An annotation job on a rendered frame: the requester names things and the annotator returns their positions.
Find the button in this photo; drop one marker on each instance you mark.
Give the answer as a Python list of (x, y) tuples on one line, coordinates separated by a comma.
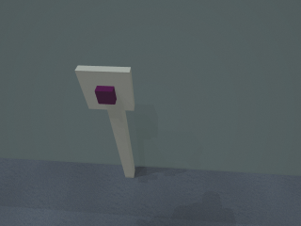
[(106, 95)]

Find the panel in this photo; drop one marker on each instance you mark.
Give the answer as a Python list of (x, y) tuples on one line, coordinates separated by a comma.
[(120, 78)]

